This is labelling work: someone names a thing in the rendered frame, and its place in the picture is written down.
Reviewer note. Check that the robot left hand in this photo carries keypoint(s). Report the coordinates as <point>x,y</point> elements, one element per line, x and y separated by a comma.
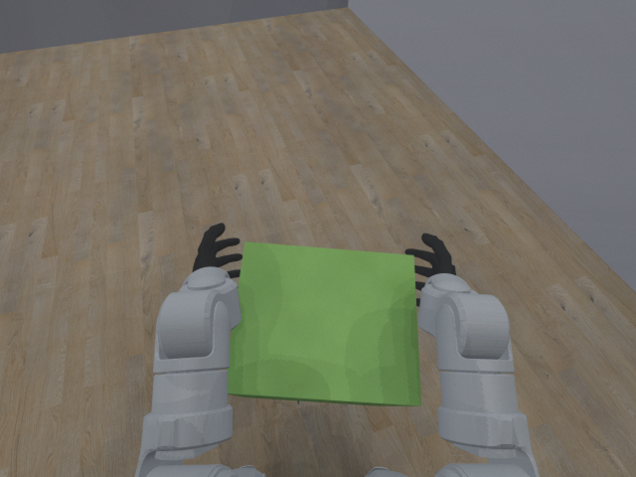
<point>209,247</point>

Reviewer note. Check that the robot right forearm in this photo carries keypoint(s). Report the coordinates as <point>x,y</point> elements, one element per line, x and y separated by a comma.
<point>479,411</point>

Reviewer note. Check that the robot left forearm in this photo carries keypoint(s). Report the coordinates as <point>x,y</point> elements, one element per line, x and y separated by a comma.
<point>190,413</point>

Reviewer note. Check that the carton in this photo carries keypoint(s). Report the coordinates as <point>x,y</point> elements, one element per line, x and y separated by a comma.
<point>325,325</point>

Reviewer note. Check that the robot right hand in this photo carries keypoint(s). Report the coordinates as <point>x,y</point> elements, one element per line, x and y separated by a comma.
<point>440,260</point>

